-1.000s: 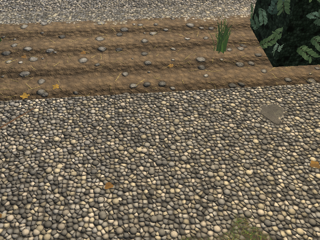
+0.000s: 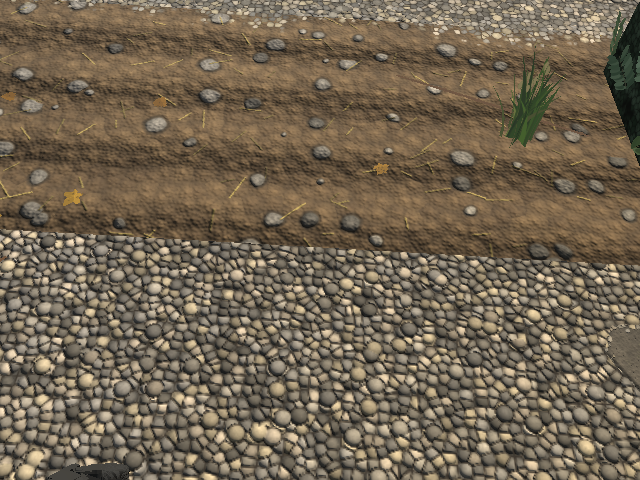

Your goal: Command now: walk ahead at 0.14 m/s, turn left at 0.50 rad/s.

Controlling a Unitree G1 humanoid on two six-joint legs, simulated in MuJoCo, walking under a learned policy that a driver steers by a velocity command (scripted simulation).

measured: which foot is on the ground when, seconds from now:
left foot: down 0.00-0.20, up 0.22-0.48, down 0.50-1.00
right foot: up 0.00-0.16, down 0.18-1.00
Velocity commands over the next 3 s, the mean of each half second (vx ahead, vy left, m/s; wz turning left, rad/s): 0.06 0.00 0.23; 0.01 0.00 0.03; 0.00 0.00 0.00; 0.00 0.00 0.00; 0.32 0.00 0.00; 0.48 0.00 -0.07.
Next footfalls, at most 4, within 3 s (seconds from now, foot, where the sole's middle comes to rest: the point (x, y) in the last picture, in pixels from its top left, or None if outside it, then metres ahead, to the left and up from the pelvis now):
0.18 right None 0.21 -0.14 -0.78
0.50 left None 0.11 0.11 -0.78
2.66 left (234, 426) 0.54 0.15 -0.78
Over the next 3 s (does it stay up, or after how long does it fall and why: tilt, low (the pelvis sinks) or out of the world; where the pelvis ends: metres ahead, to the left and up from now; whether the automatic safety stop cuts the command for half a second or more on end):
stays up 0.55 0.08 0.00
